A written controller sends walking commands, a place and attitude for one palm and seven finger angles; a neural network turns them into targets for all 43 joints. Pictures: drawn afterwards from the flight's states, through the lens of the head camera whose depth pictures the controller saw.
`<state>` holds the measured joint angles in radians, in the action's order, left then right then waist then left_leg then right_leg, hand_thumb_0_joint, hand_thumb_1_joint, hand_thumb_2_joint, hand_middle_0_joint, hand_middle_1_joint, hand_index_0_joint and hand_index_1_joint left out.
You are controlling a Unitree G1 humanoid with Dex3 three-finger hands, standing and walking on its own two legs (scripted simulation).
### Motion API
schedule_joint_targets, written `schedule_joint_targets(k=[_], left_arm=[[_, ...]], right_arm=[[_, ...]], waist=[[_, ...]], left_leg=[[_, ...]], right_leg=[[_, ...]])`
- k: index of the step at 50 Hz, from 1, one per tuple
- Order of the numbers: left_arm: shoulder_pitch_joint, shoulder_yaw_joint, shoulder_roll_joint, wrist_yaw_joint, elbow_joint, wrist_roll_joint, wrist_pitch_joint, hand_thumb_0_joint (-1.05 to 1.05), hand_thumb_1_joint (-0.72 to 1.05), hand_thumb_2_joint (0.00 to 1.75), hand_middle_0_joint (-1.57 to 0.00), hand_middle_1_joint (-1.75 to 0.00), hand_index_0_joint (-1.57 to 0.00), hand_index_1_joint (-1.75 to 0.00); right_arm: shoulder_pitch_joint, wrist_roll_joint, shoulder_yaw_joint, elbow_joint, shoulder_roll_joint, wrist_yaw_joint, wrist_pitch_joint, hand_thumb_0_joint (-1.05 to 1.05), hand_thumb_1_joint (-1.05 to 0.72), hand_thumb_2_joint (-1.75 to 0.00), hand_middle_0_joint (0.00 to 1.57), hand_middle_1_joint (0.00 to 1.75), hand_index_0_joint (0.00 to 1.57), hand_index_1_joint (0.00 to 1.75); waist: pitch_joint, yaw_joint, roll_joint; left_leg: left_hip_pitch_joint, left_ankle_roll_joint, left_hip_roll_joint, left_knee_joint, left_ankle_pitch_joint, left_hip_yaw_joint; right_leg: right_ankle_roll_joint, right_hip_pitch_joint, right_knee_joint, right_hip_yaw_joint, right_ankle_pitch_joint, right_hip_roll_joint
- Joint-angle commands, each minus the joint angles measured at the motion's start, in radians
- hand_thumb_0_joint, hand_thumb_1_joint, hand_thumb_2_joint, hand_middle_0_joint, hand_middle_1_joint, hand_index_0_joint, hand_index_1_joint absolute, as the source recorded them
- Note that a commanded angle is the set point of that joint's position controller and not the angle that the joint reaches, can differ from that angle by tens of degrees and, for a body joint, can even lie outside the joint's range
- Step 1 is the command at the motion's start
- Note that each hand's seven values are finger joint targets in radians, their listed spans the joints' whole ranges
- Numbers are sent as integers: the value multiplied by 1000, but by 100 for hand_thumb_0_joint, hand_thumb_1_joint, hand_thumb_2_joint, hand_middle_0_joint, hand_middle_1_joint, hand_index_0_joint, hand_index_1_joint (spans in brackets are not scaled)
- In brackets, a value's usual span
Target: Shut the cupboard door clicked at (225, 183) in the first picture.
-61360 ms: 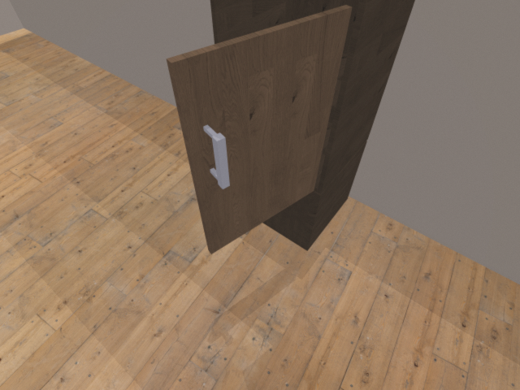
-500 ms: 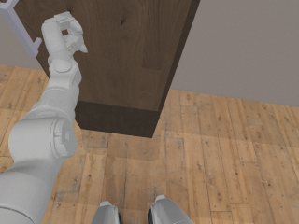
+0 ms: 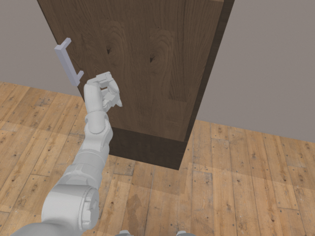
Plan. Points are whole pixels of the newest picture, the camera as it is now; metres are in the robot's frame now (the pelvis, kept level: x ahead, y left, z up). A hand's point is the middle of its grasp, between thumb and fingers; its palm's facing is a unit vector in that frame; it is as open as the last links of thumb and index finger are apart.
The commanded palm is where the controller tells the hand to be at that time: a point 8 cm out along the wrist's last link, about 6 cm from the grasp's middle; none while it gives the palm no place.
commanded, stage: pull the fist back off the door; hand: left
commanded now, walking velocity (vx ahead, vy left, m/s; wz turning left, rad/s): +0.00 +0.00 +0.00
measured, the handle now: (71, 63) +0.59 +0.23 +0.09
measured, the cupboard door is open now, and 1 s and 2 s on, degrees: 0 0 0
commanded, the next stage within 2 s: draw the hand back to the body in 0.06 s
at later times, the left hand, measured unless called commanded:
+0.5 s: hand (96, 107) +0.40 +0.12 +0.12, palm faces +0.20 -0.98 -0.02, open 3.1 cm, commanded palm +0.34 +0.17 +0.13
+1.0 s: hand (33, 156) +0.26 +0.20 +0.16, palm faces +0.24 -0.93 -0.26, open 3.5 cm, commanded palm +0.22 +0.25 +0.18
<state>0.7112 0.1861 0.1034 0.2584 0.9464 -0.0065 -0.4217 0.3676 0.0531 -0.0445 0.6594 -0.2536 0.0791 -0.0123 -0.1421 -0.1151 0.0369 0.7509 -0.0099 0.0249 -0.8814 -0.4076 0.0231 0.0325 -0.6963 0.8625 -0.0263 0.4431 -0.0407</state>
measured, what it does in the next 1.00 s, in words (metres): stands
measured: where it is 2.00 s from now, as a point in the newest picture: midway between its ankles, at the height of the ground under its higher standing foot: outside the picture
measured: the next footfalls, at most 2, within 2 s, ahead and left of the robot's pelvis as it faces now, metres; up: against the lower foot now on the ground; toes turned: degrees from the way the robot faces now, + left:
none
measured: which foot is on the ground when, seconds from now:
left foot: down 0.00-1.00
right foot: down 0.00-1.00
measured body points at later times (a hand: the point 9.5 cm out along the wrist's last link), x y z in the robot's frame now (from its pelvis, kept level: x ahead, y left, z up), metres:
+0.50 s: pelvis -0.01 -0.01 +0.02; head +0.02 -0.03 +0.47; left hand +0.38 +0.18 +0.12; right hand +0.05 -0.26 -0.11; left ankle +0.01 +0.11 -0.69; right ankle -0.02 -0.10 -0.69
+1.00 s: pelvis +0.00 +0.00 +0.05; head -0.02 -0.02 +0.50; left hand +0.24 +0.25 +0.18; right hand +0.21 -0.20 -0.03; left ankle +0.01 +0.11 -0.69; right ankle -0.02 -0.10 -0.69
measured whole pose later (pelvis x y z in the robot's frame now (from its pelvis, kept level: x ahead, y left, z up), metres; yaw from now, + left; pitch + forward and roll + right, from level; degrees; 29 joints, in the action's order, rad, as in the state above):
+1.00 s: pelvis +0.00 +0.00 +0.05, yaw +1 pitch -3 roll +0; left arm -0.11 0.09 0.27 0.06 -0.01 -0.06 -0.08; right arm 0.15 -0.03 0.05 0.57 -0.22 -0.07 0.00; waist -0.01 0.04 0.06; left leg 0.16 -0.01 -0.01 -0.43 -0.22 0.02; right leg 0.03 -0.11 0.43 -0.02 0.27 -0.02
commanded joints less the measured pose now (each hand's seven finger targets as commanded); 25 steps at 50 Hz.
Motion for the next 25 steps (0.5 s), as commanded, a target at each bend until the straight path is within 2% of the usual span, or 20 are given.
schedule_joint_targets(k=[1, 2, 4, 6, 7, 8, 9, 10, 12, 13, 14, 15, 16, 18, 19, 20, 21, 23, 24, 25], left_arm=[[471, -39, 96, 17, -277, -4, -53, 0, 90, 90, -130, -150, -130, -150], [474, -29, 110, 21, -280, -3, -54, 0, 90, 90, -130, -150, -130, -150], [523, -63, 77, 22, -210, 1, -50, 0, 90, 90, -130, -150, -130, -150], [543, -16, 130, 28, -152, 2, -55, 0, 90, 90, -130, -150, -130, -150], [570, -11, 143, 27, -141, 6, -61, 0, 90, 90, -130, -150, -130, -150], [580, -26, 120, 22, -122, 3, -64, 0, 90, 90, -130, -150, -130, -150], [579, -5, 143, 20, -100, 2, -69, 0, 90, 90, -130, -150, -130, -150], [528, 28, 175, 14, -112, 0, -75, 0, 90, 90, -130, -150, -130, -150], [414, 69, 216, -7, -167, -11, -80, 0, 90, 90, -130, -150, -130, -150], [354, 49, 195, -21, -185, -16, -70, 0, 90, 90, -130, -150, -130, -150], [335, 34, 178, -34, -235, -24, -61, 0, 90, 90, -130, -150, -130, -150], [278, 37, 182, -47, -260, -32, -44, 0, 90, 90, -130, -150, -130, -150], [238, 39, 187, -57, -284, -45, -23, 0, 90, 90, -130, -150, -130, -150], [178, 43, 195, -79, -368, -76, 9, 0, 90, 90, -130, -150, -130, -150], [179, 39, 193, -88, -431, -89, 19, 0, 90, 90, -130, -150, -130, -150], [147, 40, 200, -95, -482, -100, 27, 0, 90, 90, -130, -150, -130, -150], [147, 3, 174, -105, -539, -101, 33, 0, 90, 90, -130, -150, -130, -150], [103, -25, 160, -118, -623, -106, 41, 0, 90, 90, -130, -150, -130, -150], [65, -10, 178, -124, -646, -112, 50, 0, 90, 90, -130, -150, -130, -150], [36, -29, 168, -133, -679, -114, 58, 0, 90, 90, -130, -150, -130, -150]], right_arm=[[90, -10, -41, -66, -116, -19, 19, 0, -90, -90, 20, 30, 20, 30], [88, -9, -40, -65, -117, -24, 20, 0, -90, -90, 20, 30, 20, 30], [64, -13, -30, -52, -107, -29, 23, 0, -90, -90, 20, 30, 20, 30], [52, -11, -26, -48, -109, -36, 27, 0, -90, -90, 20, 30, 20, 30], [52, -9, -23, -47, -111, -41, 29, 0, -90, -90, 20, 30, 20, 30], [43, -9, -21, -47, -105, -41, 34, 0, -90, -90, 20, 30, 20, 30], [42, -9, -19, -44, -107, -42, 35, 0, -90, -90, 20, 30, 20, 30], [43, -7, -20, -55, -109, -42, 35, 0, -90, -90, 20, 30, 20, 30], [39, -12, -19, -86, -112, -42, 33, 0, -90, -90, 20, 30, 20, 30], [29, -17, -16, -101, -106, -40, 30, 0, -90, -90, 20, 30, 20, 30], [26, -22, -16, -113, -106, -39, 29, 0, -90, -90, 20, 30, 20, 30], [26, -28, -18, -123, -108, -41, 27, 0, -90, -90, 20, 30, 20, 30], [21, -36, -16, -133, -111, -43, 23, 0, -90, -90, 20, 30, 20, 30], [2, -48, -15, -148, -112, -52, 22, 0, -90, -90, 20, 30, 20, 30], [-7, -53, -16, -154, -113, -58, 24, 0, -90, -90, 20, 30, 20, 30], [-23, -58, -16, -159, -111, -64, 27, 0, -90, -90, 20, 30, 20, 30], [-35, -62, -12, -159, -108, -67, 33, 0, -90, -90, 20, 30, 20, 30], [-54, -67, -12, -156, -104, -75, 48, 0, -90, -90, 20, 30, 20, 30], [-63, -69, -12, -152, -105, -78, 53, 0, -90, -90, 20, 30, 20, 30], [-75, -72, -9, -154, -103, -81, 59, 0, -90, -90, 20, 30, 20, 30]], waist=[[-364, -31, -36], [-350, -27, -30], [-285, -52, -55], [-277, -43, -76], [-281, -47, -71], [-296, -50, -60], [-307, -46, -73], [-349, -13, -48], [-428, 35, -30], [-418, 45, -27], [-421, 45, -36], [-411, 56, -58], [-379, 57, -99], [-341, 69, -113], [-332, 63, -131], [-319, 73, -121], [-300, 65, -95], [-269, 66, -60], [-257, 73, -41], [-247, 74, -52]], left_leg=[[-327, -16, -25, 56, 389, -13], [-326, -16, -25, 56, 379, -14], [-290, -16, -26, 65, 295, -17], [-242, -19, -34, 68, 224, -15], [-242, -21, -36, 69, 213, -15], [-239, -22, -40, 67, 207, -13], [-230, -21, -39, 62, 209, -16], [-240, -19, -42, 68, 230, -13], [-277, -17, -43, 82, 289, -7], [-280, -17, -42, 93, 302, 2], [-292, -19, -41, 99, 320, 7], [-293, -20, -39, 108, 326, 11], [-283, -23, -39, 123, 318, 14], [-290, -25, -39, 153, 298, 20], [-305, -28, -39, 166, 291, 22], [-317, -29, -39, 177, 280, 25], [-339, -30, -39, 189, 278, 25], [-386, -33, -34, 204, 283, 21], [-401, -32, -34, 211, 283, 21], [-410, -31, -34, 223, 275, 17]], right_leg=[[-27, 143, -103, 8, -521, -5], [-26, 137, -105, 11, -509, -4], [-32, 98, -122, 12, -435, 3], [-34, 108, -134, 28, -381, 8], [-35, 108, -136, 33, -371, 10], [-37, 107, -133, 35, -369, 14], [-36, 111, -129, 36, -371, 14], [-31, 148, -121, 38, -391, 14], [-24, 225, -110, 35, -455, 11], [-24, 245, -116, 34, -477, 11], [-26, 263, -122, 31, -504, 10], [-26, 288, -133, 31, -519, 8], [-30, 309, -153, 33, -527, 8], [-35, 347, -187, 39, -522, 10], [-40, 359, -204, 40, -523, 12], [-41, 368, -221, 45, -506, 13], [-40, 365, -231, 43, -496, 14], [-37, 353, -246, 36, -474, 10], [-34, 352, -254, 34, -464, 9], [-34, 358, -263, 32, -445, 11]])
